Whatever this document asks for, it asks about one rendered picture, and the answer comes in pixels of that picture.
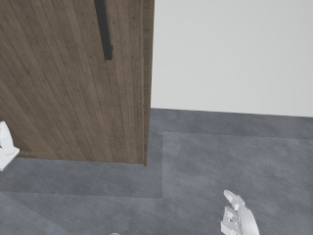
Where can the handle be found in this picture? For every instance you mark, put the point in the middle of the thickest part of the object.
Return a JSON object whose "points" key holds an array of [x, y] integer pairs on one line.
{"points": [[101, 12]]}

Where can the left robot hand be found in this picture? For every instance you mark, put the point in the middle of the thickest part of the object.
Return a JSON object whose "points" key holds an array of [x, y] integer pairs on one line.
{"points": [[8, 152]]}

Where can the right robot hand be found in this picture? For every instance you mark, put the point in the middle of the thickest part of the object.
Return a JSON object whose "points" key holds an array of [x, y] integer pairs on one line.
{"points": [[243, 222]]}

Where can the wardrobe door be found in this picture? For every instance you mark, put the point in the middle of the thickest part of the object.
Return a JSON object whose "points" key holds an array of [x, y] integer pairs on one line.
{"points": [[58, 92], [17, 141]]}

